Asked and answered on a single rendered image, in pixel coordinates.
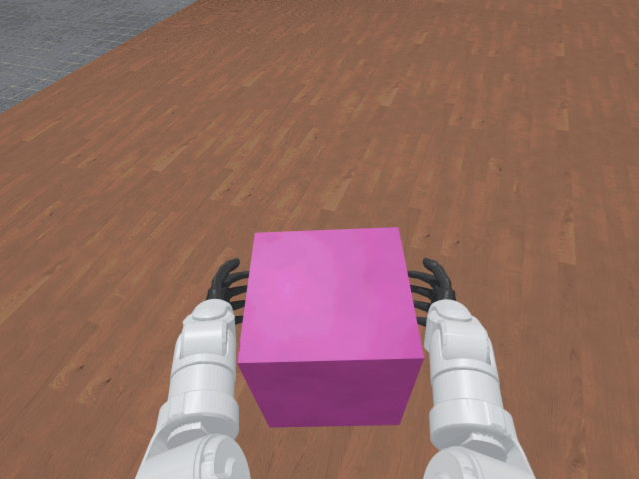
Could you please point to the right robot forearm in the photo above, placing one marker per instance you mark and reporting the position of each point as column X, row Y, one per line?
column 468, row 409

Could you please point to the left robot forearm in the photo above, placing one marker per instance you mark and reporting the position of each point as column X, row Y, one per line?
column 201, row 394

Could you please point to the left robot hand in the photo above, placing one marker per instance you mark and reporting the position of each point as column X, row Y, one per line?
column 221, row 283

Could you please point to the right robot upper arm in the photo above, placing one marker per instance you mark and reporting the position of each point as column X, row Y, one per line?
column 458, row 462

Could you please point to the left robot upper arm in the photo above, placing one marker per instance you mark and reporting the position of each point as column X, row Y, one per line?
column 213, row 456

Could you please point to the right robot hand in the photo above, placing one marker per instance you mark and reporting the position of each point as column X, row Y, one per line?
column 440, row 283

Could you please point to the carton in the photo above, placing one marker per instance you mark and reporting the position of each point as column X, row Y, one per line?
column 329, row 334

